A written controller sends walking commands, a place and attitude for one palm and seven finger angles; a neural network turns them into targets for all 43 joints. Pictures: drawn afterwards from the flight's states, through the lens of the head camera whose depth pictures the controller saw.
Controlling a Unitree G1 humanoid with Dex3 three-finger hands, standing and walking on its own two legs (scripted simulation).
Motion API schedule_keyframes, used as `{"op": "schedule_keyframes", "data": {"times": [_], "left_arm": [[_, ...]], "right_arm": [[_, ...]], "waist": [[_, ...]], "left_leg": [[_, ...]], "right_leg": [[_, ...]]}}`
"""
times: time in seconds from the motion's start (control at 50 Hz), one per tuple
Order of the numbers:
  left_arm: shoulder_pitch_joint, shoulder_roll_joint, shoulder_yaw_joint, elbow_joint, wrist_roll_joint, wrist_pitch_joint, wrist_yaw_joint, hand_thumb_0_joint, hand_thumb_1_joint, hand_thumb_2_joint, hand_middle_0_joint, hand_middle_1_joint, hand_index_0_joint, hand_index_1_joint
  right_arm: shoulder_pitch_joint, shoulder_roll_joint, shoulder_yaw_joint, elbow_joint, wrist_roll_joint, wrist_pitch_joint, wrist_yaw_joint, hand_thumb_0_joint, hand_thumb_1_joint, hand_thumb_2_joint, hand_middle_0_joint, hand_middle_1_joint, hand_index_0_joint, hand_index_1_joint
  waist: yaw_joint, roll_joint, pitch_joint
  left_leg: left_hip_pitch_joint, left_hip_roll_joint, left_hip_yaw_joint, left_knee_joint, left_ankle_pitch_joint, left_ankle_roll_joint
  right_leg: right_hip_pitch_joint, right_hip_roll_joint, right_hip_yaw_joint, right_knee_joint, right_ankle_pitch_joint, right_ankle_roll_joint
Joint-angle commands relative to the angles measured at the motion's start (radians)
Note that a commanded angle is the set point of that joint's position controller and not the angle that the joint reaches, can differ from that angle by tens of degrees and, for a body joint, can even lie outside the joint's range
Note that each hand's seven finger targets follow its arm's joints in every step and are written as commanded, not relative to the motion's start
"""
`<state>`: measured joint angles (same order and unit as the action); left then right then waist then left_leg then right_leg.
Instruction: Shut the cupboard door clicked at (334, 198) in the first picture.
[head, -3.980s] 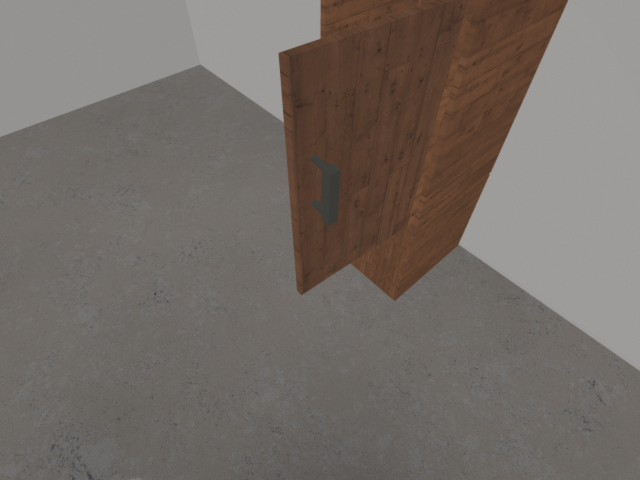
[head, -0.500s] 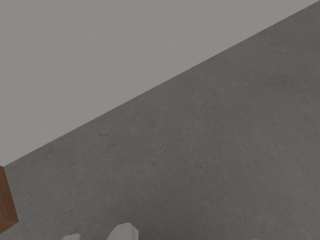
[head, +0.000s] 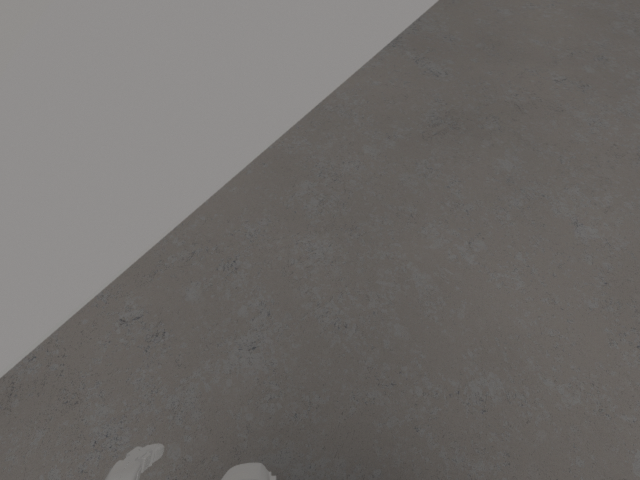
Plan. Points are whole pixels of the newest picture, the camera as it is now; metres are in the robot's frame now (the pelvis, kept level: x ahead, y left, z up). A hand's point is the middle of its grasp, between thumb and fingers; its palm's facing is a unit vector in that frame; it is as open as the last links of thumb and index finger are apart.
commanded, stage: walk around to get in front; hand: left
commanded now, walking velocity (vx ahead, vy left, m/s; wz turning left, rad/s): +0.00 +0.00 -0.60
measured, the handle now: out of the picture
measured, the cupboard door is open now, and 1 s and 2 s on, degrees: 86 86 86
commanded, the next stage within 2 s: walk to a spot facing it in 1.64 s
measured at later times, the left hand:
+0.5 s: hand (215, 425) +0.20 +0.17 -0.14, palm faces -0.32 -0.93 -0.20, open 7.4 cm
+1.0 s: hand (281, 346) +0.33 +0.09 -0.17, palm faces -0.55 -0.81 -0.18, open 7.4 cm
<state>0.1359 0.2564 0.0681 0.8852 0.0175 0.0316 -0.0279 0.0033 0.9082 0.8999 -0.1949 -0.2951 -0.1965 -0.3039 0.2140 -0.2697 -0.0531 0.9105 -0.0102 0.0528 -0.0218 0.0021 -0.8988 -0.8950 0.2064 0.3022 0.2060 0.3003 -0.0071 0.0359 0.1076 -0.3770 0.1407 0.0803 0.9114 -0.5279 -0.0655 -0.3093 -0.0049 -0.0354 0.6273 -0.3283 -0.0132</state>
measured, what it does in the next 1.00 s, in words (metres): walks ahead, turning right: left foot, then right foot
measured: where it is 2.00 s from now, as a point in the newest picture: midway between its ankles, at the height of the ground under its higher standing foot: (458, 375)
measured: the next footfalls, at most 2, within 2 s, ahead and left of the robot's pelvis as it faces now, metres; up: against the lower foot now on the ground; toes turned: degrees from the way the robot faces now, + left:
left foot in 0.24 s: +0.10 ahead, +0.13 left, +0.00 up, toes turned -7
right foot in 0.56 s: +0.05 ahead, -0.15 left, +0.00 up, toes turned -28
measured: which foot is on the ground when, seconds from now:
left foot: up 0.00-0.22, down 0.24-0.56, up 0.58-0.88, down 0.90-1.00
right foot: down 0.00-0.24, up 0.26-0.54, down 0.56-0.88, up 0.90-1.00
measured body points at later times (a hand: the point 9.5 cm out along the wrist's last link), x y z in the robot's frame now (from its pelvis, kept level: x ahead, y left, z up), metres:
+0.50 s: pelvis +0.04 +0.00 +0.02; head +0.08 -0.01 +0.46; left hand +0.22 +0.22 -0.12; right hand +0.00 -0.26 -0.12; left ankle +0.06 +0.14 -0.72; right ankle -0.01 -0.12 -0.69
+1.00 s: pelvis +0.19 -0.06 +0.01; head +0.23 -0.06 +0.45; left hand +0.36 +0.13 -0.15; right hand +0.13 -0.32 -0.11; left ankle +0.29 +0.02 -0.72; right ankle +0.05 -0.12 -0.64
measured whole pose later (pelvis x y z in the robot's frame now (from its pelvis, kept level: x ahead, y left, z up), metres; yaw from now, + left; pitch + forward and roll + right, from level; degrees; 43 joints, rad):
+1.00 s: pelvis +0.19 -0.06 +0.01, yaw -37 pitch +0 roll -1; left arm 0.27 0.25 0.08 1.01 0.03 0.02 -0.05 0.01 0.91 0.90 -0.20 -0.30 -0.20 -0.30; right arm 0.19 -0.20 -0.02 0.87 -0.04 -0.07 0.00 0.00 -0.90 -0.90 0.20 0.30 0.20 0.30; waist 0.01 -0.05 0.05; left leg -0.34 0.10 0.12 0.60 -0.26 -0.01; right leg -0.41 -0.01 0.01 1.14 -0.45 -0.01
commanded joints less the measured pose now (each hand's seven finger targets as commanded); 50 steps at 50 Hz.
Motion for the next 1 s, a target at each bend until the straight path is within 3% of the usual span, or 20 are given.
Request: {"op": "schedule_keyframes", "data": {"times": [0.0, 0.06, 0.16, 0.18, 0.22, 0.26, 0.32, 0.44, 0.5, 0.52, 0.54, 0.58, 0.66, 0.78, 0.82, 0.84, 0.86, 0.88, 0.92, 0.98], "left_arm": [[0.046, 0.192, 0.053, -0.051, 0.003, -0.009, 0.039, 0.0, 0.9, 0.9, -0.2, -0.3, -0.2, -0.3], [0.056, 0.188, 0.046, -0.057, 0.005, -0.016, 0.043, 0.0, 0.9, 0.9, -0.2, -0.3, -0.2, -0.3], [0.005, 0.191, 0.047, -0.06, 0.003, 0.001, 0.034, 0.0, 0.9, 0.9, -0.2, -0.3, -0.2, -0.3], [-0.011, 0.162, 0.039, -0.069, -0.002, 0.006, 0.031, 0.0, 0.9, 0.9, -0.2, -0.3, -0.2, -0.3], [0.018, 0.085, 0.022, -0.103, -0.013, 0.013, 0.016, 0.0, 0.9, 0.9, -0.2, -0.3, -0.2, -0.3], [0.009, 0.116, 0.039, -0.099, 0.004, 0.01, 0.001, 0.0, 0.9, 0.9, -0.2, -0.3, -0.2, -0.3], [-0.019, 0.075, 0.033, -0.084, 0.009, 0.018, -0.025, 0.0, 0.9, 0.9, -0.2, -0.3, -0.2, -0.3], [-0.086, 0.043, 0.016, -0.095, 0.006, -0.006, -0.047, 0.0, 0.9, 0.9, -0.2, -0.3, -0.2, -0.3], [0.032, 0.074, 0.027, -0.048, 0.009, -0.019, -0.038, 0.0, 0.9, 0.9, -0.2, -0.3, -0.2, -0.3], [0.146, 0.148, 0.049, -0.011, 0.014, -0.029, -0.027, 0.0, 0.9, 0.9, -0.2, -0.3, -0.2, -0.3], [0.272, 0.28, 0.079, 0.026, 0.015, -0.037, -0.008, 0.0, 0.9, 0.9, -0.2, -0.3, -0.2, -0.3], [0.257, 0.245, 0.073, 0.025, -0.004, -0.047, 0.019, 0.0, 0.9, 0.9, -0.2, -0.3, -0.2, -0.3], [0.108, 0.163, 0.045, -0.005, 0.003, -0.071, 0.019, 0.0, 0.9, 0.9, -0.2, -0.3, -0.2, -0.3], [0.132, 0.19, 0.05, 0.025, 0.005, -0.076, 0.008, 0.0, 0.9, 0.9, -0.2, -0.3, -0.2, -0.3], [0.087, 0.172, 0.049, 0.019, 0.004, -0.073, 0.007, 0.0, 0.9, 0.9, -0.2, -0.3, -0.2, -0.3], [0.076, 0.127, 0.038, 0.009, 0.002, -0.071, 0.001, 0.0, 0.9, 0.9, -0.2, -0.3, -0.2, -0.3], [0.097, 0.054, 0.025, -0.006, -0.009, -0.065, -0.007, 0.0, 0.9, 0.9, -0.2, -0.3, -0.2, -0.3], [0.072, 0.049, 0.017, -0.037, -0.007, -0.068, -0.008, 0.0, 0.9, 0.9, -0.2, -0.3, -0.2, -0.3], [0.008, 0.056, 0.025, -0.05, 0.009, -0.077, -0.017, 0.0, 0.9, 0.9, -0.2, -0.3, -0.2, -0.3], [0.017, 0.026, 0.028, -0.019, 0.019, -0.048, -0.038, 0.0, 0.9, 0.9, -0.2, -0.3, -0.2, -0.3]], "right_arm": [[-0.076, -0.097, -0.023, -0.107, 0.0, -0.03, -0.006, 0.0, -0.9, -0.9, 0.2, 0.3, 0.2, 0.3], [-0.068, -0.054, -0.012, -0.095, 0.005, -0.034, -0.002, 0.0, -0.9, -0.9, 0.2, 0.3, 0.2, 0.3], [0.022, -0.052, -0.014, -0.069, 0.009, -0.041, -0.008, 0.0, -0.9, -0.9, 0.2, 0.3, 0.2, 0.3], [0.066, -0.087, -0.021, -0.055, 0.007, -0.048, -0.014, 0.0, -0.9, -0.9, 0.2, 0.3, 0.2, 0.3], [0.118, -0.248, -0.049, -0.072, -0.021, -0.06, -0.022, 0.0, -0.9, -0.9, 0.2, 0.3, 0.2, 0.3], [0.042, -0.207, -0.034, -0.102, -0.028, -0.064, -0.018, 0.0, -0.9, -0.9, 0.2, 0.3, 0.2, 0.3], [-0.006, -0.167, -0.022, -0.106, -0.032, -0.067, -0.017, 0.0, -0.9, -0.9, 0.2, 0.3, 0.2, 0.3], [0.102, -0.19, -0.038, -0.056, -0.03, -0.072, -0.001, 0.0, -0.9, -0.9, 0.2, 0.3, 0.2, 0.3], [0.073, -0.179, -0.038, -0.053, -0.024, -0.07, 0.009, 0.0, -0.9, -0.9, 0.2, 0.3, 0.2, 0.3], [0.029, -0.133, -0.029, -0.078, -0.013, -0.071, 0.015, 0.0, -0.9, -0.9, 0.2, 0.3, 0.2, 0.3], [-0.098, -0.053, -0.004, -0.148, -0.003, -0.073, 0.025, 0.0, -0.9, -0.9, 0.2, 0.3, 0.2, 0.3], [-0.164, -0.108, -0.015, -0.171, -0.004, -0.079, 0.027, 0.0, -0.9, -0.9, 0.2, 0.3, 0.2, 0.3], [-0.12, -0.074, -0.02, -0.114, -0.016, -0.072, 0.041, 0.0, -0.9, -0.9, 0.2, 0.3, 0.2, 0.3], [-0.096, -0.04, -0.014, -0.104, -0.01, -0.1, 0.044, 0.0, -0.9, -0.9, 0.2, 0.3, 0.2, 0.3], [0.011, -0.068, -0.022, -0.069, -0.011, -0.114, 0.032, 0.0, -0.9, -0.9, 0.2, 0.3, 0.2, 0.3], [0.118, -0.124, -0.033, -0.03, -0.014, -0.121, 0.018, 0.0, -0.9, -0.9, 0.2, 0.3, 0.2, 0.3], [0.258, -0.243, -0.064, 0.0, -0.036, -0.128, 0.005, 0.0, -0.9, -0.9, 0.2, 0.3, 0.2, 0.3], [0.328, -0.269, -0.057, 0.003, -0.04, -0.121, -0.003, 0.0, -0.9, -0.9, 0.2, 0.3, 0.2, 0.3], [0.21, -0.209, -0.043, -0.036, -0.036, -0.119, 0.005, 0.0, -0.9, -0.9, 0.2, 0.3, 0.2, 0.3], [0.097, -0.11, -0.015, -0.037, -0.031, -0.13, -0.001, 0.0, -0.9, -0.9, 0.2, 0.3, 0.2, 0.3]], "waist": [[0.037, -0.33, -0.154], [0.026, -0.176, -0.198], [-0.022, -0.194, -0.167], [-0.046, -0.138, -0.164], [-0.056, 0.303, -0.173], [-0.018, 0.081, -0.126], [0.0, 0.179, -0.092], [-0.054, 0.171, -0.142], [0.013, 0.059, -0.149], [0.081, -0.112, -0.178], [0.166, -0.455, -0.141], [0.138, -0.298, -0.067], [0.038, -0.217, -0.043], [0.032, -0.187, -0.107], [-0.033, -0.157, -0.127], [-0.081, -0.041, -0.164], [-0.139, 0.256, -0.247], [-0.149, 0.3, -0.265], [-0.095, 0.095, -0.108], [-0.015, 0.161, -0.017]], "left_leg": [[-0.235, -0.024, -0.077, 0.222, 0.043, -0.018], [-0.125, -0.064, -0.042, 0.025, 0.081, -0.029], [0.14, -0.125, -0.014, -0.345, 0.269, -0.012], [0.267, -0.08, -0.047, -0.466, 0.32, 0.002], [0.295, 0.354, -0.506, -0.677, 0.289, 0.192], [0.138, 0.339, -0.428, -0.674, 0.314, 0.253], [0.178, 0.209, -0.185, -0.637, 0.312, 0.172], [0.265, 0.218, -0.061, -0.601, 0.2, 0.154], [0.12, 0.159, 0.044, -0.417, 0.159, 0.091], [-0.092, 0.082, 0.133, -0.221, 0.082, 0.043], [-0.405, -0.066, 0.161, 0.094, -0.168, -0.01], [-0.508, 0.013, -0.084, 0.253, -0.012, 0.006], [-0.263, -0.005, -0.042, 0.088, 0.183, -0.024], [-0.028, -0.096, 0.021, -0.272, 0.266, -0.016], [0.197, -0.101, 0.032, -0.413, 0.34, -0.007], [0.39, -0.054, -0.017, -0.454, 0.292, 0.01], [0.555, 0.226, -0.388, -0.547, 0.09, 0.1], [0.522, 0.397, -0.63, -0.694, -0.076, 0.198], [0.3, 0.375, -0.563, -0.73, -0.084, 0.237], [0.173, 0.242, -0.244, -0.742, 0.112, 0.153]], "right_leg": [[0.222, -0.246, 0.351, -0.259, 0.513, -0.186], [0.211, -0.219, 0.315, -0.205, 0.633, -0.183], [0.021, -0.153, 0.351, -0.166, 0.397, -0.107], [-0.09, -0.111, 0.326, -0.123, 0.265, -0.061], [-0.283, 0.07, 0.073, 0.319, -0.311, 0.043], [-0.234, -0.007, 0.099, 0.535, -0.239, 0.048], [-0.249, -0.04, 0.029, 0.449, -0.151, 0.06], [-0.121, -0.018, -0.081, 0.1, -0.146, 0.035], [0.156, 0.018, -0.11, -0.16, -0.017, 0.004], [0.386, -0.108, 0.076, -0.274, -0.114, -0.05], [0.503, -0.375, 0.544, -0.407, -0.097, -0.185], [0.413, -0.391, 0.545, -0.416, -0.088, -0.262], [0.154, -0.249, 0.304, -0.41, 0.087, -0.187], [0.152, -0.189, 0.291, -0.324, 0.134, -0.159], [0.029, -0.145, 0.26, -0.237, 0.073, -0.118], [-0.086, -0.085, 0.215, -0.079, 0.074, -0.081], [-0.288, 0.053, 0.075, 0.251, -0.164, -0.018], [-0.367, 0.06, 0.064, 0.516, -0.291, -0.009], [-0.419, -0.051, 0.085, 0.661, -0.177, -0.014], [-0.377, -0.104, 0.052, 0.585, -0.001, 0.014]]}}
